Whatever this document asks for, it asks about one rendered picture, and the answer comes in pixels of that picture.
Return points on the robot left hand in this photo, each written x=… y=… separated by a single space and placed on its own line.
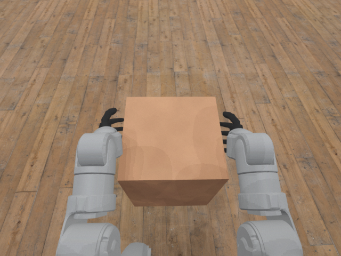
x=106 y=121

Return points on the left robot forearm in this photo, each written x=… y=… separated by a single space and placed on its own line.
x=95 y=167

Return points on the left robot upper arm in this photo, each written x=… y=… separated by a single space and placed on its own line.
x=90 y=239

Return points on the robot left thigh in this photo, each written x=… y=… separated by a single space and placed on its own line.
x=137 y=249

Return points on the carton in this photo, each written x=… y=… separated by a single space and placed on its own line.
x=173 y=153

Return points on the robot right hand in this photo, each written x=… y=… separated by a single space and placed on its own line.
x=234 y=125

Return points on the right robot forearm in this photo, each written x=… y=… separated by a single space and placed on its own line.
x=260 y=192

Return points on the right robot upper arm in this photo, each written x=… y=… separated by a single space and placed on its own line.
x=267 y=238

